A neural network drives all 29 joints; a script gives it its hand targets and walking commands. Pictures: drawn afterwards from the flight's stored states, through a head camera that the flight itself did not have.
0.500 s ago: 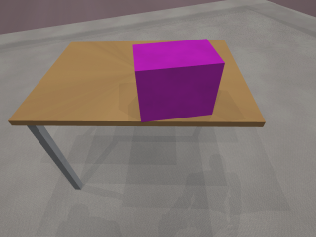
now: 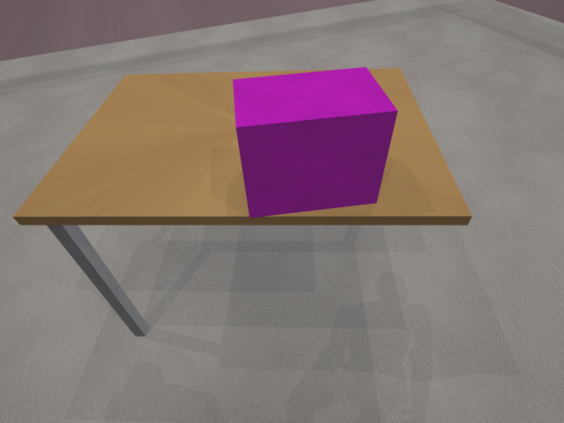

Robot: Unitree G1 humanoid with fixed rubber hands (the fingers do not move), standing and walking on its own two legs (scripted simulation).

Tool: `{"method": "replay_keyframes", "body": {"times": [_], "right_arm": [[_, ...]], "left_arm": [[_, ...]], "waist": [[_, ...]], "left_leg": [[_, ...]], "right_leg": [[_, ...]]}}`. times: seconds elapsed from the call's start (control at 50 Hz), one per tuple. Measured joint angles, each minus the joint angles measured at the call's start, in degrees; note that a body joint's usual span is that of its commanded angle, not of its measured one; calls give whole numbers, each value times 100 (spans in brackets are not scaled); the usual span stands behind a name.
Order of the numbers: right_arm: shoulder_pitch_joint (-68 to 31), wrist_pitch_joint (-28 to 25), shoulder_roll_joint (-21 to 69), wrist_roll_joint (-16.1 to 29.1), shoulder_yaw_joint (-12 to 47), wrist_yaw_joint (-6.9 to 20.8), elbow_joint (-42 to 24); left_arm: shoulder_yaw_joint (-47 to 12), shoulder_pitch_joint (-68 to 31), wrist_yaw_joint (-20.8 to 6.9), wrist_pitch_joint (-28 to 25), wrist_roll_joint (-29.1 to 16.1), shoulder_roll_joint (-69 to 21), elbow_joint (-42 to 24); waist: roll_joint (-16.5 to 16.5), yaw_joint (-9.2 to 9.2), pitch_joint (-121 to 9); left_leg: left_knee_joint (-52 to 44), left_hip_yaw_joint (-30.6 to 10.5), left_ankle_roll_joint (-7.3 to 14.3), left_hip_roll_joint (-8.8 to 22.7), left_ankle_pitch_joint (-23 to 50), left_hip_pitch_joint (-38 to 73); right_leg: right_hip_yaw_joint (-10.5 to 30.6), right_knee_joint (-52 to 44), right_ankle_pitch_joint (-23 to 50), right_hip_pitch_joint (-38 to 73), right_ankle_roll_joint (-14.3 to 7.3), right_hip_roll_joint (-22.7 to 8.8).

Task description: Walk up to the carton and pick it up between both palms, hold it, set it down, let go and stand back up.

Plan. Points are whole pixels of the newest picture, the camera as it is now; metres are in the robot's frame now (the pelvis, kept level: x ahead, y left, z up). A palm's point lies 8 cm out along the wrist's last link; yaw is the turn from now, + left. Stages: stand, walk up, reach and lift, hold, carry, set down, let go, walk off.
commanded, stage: stand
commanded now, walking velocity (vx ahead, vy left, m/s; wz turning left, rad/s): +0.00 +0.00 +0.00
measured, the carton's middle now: (307, 143) +0.68 -0.03 +0.04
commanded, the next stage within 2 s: walk up in 0.42 s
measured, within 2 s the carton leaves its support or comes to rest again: neither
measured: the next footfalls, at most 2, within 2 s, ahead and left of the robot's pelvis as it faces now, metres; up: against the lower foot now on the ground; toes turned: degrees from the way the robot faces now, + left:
right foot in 1.10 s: +0.26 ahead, -0.15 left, +0.00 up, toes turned -11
left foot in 1.40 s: +0.28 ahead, +0.07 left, +0.00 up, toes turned +1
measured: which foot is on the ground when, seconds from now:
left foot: down 0.00-1.00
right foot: down 0.00-0.80, up 0.82-1.00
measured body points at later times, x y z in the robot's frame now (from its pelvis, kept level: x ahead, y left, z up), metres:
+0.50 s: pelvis +0.00 +0.00 +0.00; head +0.01 -0.01 +0.45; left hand -0.02 +0.20 -0.16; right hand -0.04 -0.20 -0.17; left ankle -0.02 +0.14 -0.74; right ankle -0.02 -0.11 -0.74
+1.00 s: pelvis +0.07 +0.01 -0.02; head +0.09 +0.02 +0.43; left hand +0.11 +0.26 -0.17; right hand +0.02 -0.23 -0.15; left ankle -0.01 +0.13 -0.74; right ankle +0.11 -0.11 -0.69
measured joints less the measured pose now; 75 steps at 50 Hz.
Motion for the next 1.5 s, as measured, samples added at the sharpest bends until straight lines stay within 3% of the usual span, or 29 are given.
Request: {"method": "replay_keyframes", "body": {"times": [0.56,0.62,0.7,0.76,0.8,0.88,0.94,0.98,1.04,1.12,1.14,1.2,1.24,1.28,1.34,1.4,1.44,1.5], "right_arm": [[90,-26,-60,34,76,-6,88],[144,-29,-33,-15,72,-6,40],[416,-104,-150,-188,-29,25,-370],[520,-145,-283,-198,-78,73,-658],[519,-231,-279,-207,-100,81,-826],[587,-462,-342,-231,-151,55,-1262],[761,-446,-396,-229,-201,44,-1420],[890,-398,-435,-252,-231,55,-1461],[1027,-327,-531,-287,-259,79,-1502],[1205,-254,-770,-209,-260,189,-1702],[1209,-234,-816,-165,-243,217,-1778],[1115,-92,-914,-114,-239,257,-2085],[923,-44,-984,-111,-264,303,-2326],[711,-51,-1010,-110,-300,366,-2576],[485,-114,-969,-76,-312,456,-2882],[565,-299,-910,-22,-299,471,-3129],[653,-352,-879,-57,-258,411,-3137],[755,-270,-788,-99,-194,226,-2982]], "left_arm": [[-74,144,24,-12,-62,-84,68],[-37,186,-36,-18,-39,-93,-30],[154,542,-81,-56,40,18,-330],[228,780,-68,-38,85,144,-381],[269,956,-96,5,79,273,-397],[289,1056,-159,83,186,422,-652],[307,818,-203,62,259,565,-1048],[314,543,-274,41,261,647,-1362],[300,70,-365,-3,245,715,-1860],[322,-239,-407,-169,280,802,-2249],[339,-271,-395,-204,304,831,-2296],[335,-342,-286,-147,195,832,-2306],[293,-338,-219,-108,121,802,-2245],[265,-287,-203,-101,84,810,-2176],[254,-191,-208,-136,142,897,-2024],[220,-44,-258,-77,174,1047,-2019],[222,56,-317,68,136,1096,-2041],[224,133,-386,265,131,1113,-2116]], "waist": [[16,-31,26],[-6,25,-1],[-33,136,-157],[-8,199,-174],[-191,248,-191],[-290,131,-87],[-310,20,104],[-322,-43,242],[-259,-107,470],[-4,-165,530],[51,-178,542],[137,-99,532],[224,-55,539],[268,-29,523],[189,31,406],[-56,108,218],[-232,105,147],[-344,7,119]], "left_leg": [[19,-39,-42,81,-49,68],[107,-12,-10,98,-113,-4],[1020,65,164,144,-1122,-326],[1268,100,167,143,-899,-376],[1118,221,106,18,-771,-174],[1050,418,207,-39,-1033,104],[845,474,192,-3,-1040,373],[700,489,162,-4,-1034,529],[668,514,86,47,-1142,700],[1581,466,22,360,-1787,567],[2240,353,99,449,-1801,307],[4554,-179,202,214,-1839,-743],[5229,-233,206,145,-1873,-1321],[5065,-209,197,178,-1810,-1705],[3849,-98,225,300,-1641,-1856],[2255,64,226,256,-645,-1459],[2408,185,203,131,-618,-1390],[2308,231,250,71,-810,-1145]], "right_leg": [[-40,-131,32,141,-41,80],[-25,-79,13,76,-52,93],[18,558,-516,-163,-175,143],[-28,784,-616,-97,-106,129],[90,973,-830,-69,-25,-2],[31,2725,-1256,-783,84,-78],[-145,3662,-1108,-1481,117,-209],[-200,3518,-835,-1817,133,-362],[-261,2497,-474,-1996,124,-514],[-591,1405,527,-1740,-50,-398],[-662,1659,538,-1805,-93,-353],[-820,2151,-86,-1775,-208,-325],[-955,2084,-216,-1563,-250,-312],[-1092,1901,-223,-1327,-245,-295],[-1214,1645,-230,-1067,-196,-305],[-1169,1953,-581,-1047,-130,-493],[-825,2620,-1230,-1237,-29,-515],[-367,3654,-1247,-1615,174,-367]]}}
